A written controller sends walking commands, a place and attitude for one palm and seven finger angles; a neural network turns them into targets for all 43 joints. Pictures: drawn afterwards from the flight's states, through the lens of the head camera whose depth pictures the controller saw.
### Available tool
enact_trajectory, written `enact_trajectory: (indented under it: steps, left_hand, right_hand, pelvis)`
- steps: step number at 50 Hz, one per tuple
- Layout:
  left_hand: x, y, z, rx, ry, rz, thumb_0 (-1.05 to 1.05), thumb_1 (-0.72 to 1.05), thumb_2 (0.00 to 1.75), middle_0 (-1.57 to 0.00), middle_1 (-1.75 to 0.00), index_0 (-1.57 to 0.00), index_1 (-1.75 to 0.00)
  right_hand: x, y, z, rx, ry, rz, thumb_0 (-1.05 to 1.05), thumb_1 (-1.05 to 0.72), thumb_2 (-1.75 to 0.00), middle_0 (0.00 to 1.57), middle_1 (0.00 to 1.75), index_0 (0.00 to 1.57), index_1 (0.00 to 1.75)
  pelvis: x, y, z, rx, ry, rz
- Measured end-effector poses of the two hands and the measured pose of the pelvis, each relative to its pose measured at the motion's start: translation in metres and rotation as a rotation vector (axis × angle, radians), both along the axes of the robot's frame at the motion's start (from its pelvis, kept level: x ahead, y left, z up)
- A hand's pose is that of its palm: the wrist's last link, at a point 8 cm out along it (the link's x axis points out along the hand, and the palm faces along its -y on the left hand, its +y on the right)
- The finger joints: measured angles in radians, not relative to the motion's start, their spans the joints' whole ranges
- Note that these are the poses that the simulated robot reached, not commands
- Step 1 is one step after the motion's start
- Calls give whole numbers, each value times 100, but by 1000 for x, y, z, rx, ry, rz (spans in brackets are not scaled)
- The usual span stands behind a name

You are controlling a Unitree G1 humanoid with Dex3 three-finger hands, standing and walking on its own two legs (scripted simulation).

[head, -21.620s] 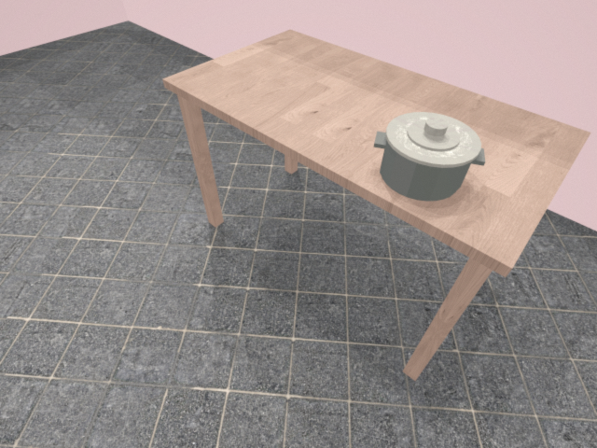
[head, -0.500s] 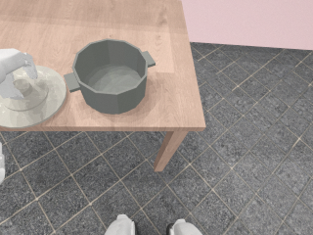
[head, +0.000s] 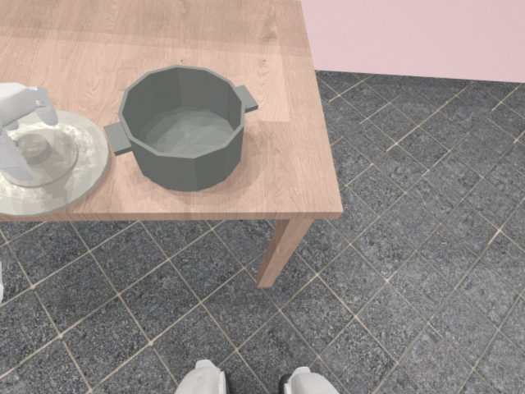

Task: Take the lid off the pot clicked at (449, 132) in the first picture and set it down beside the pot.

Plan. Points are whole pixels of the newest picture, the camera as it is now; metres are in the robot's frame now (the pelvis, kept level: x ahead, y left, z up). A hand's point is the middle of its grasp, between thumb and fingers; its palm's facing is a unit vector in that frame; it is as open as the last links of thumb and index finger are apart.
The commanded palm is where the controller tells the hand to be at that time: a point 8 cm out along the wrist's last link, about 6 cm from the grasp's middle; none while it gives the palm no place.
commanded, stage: raise the empty hand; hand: left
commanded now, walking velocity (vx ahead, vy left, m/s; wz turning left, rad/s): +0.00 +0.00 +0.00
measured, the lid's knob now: (33, 149) +0.49 +0.33 +0.01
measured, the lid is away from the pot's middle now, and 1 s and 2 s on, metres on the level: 0.24 0.24 0.24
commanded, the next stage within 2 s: draw the hand back to the body in 1.30 s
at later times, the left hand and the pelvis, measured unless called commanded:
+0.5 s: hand out of the picture +0.48 +0.33 +0.10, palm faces -0.44 -0.11 -0.89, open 11.0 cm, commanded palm +0.52 +0.32 +0.16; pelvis +0.01 +0.01 +0.01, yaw +0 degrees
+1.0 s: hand out of the picture +0.47 +0.34 +0.15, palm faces -0.40 -0.10 -0.91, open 11.0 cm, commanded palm +0.50 +0.32 +0.22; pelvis +0.01 +0.01 +0.02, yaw +2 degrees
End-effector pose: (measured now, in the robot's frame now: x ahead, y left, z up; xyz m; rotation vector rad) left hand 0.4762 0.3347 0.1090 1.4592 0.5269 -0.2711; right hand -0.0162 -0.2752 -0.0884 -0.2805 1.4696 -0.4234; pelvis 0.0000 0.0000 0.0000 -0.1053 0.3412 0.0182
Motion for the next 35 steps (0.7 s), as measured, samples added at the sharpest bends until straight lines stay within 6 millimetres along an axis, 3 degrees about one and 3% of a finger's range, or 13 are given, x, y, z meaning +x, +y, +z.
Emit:
enact_trajectory:
  steps: [5,35]
  left_hand:
    - [0,0,2,20,-9,-15,0,9,46,-31,-97,-30,-97]
    - [5,6,63,20,-50,21,0,9,46,-31,-97,-30,-97]
  right_hand:
    - [4,0,1,-5,-7,11,0,-90,-90,20,30,20,30]
    - [22,9,9,30,-63,19,1,-90,-90,20,30,20,30]
  pelvis:
    - [0,2,0,-3,1,5]
    - [11,9,15,12,-56,11]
